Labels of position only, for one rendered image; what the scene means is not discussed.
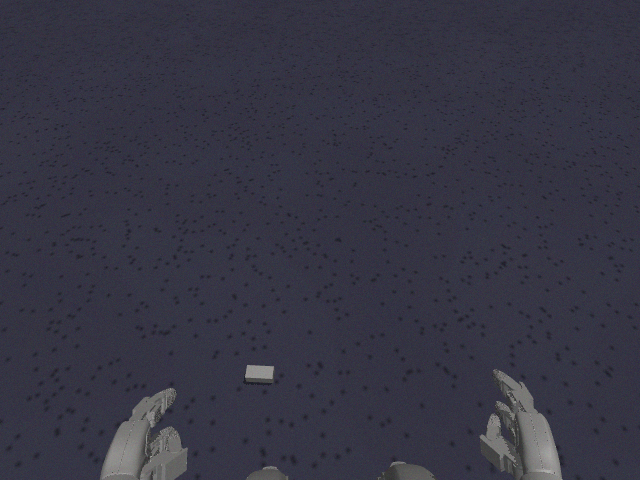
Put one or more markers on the left robot hand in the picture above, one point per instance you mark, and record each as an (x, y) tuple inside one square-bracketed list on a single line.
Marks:
[(134, 452)]

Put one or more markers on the right robot hand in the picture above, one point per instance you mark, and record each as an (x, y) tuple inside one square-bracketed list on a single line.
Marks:
[(529, 432)]

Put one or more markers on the small box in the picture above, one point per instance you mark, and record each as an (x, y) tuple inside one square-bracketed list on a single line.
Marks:
[(263, 374)]

